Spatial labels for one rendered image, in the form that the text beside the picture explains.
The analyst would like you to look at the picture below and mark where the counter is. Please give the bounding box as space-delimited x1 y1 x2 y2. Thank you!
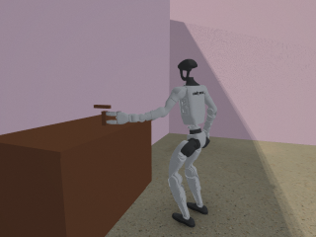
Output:
0 105 152 237

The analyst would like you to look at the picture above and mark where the left robot forearm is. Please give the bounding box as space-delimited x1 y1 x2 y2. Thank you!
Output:
128 107 166 122

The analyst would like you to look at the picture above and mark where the robot right upper arm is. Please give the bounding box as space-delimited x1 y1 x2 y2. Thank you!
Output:
201 85 217 116

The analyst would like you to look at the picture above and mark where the left robot hand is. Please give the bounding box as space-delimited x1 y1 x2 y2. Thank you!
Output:
106 112 129 124

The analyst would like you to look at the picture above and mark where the right robot forearm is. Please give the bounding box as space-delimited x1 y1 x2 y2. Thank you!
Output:
202 112 217 133

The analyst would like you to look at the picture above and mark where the robot right shin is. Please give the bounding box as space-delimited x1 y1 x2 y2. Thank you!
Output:
185 166 203 207

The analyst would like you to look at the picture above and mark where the robot left upper arm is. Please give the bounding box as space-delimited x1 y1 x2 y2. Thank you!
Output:
159 86 187 118

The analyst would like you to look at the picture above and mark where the robot right thigh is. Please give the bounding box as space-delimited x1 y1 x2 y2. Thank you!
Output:
185 137 210 178

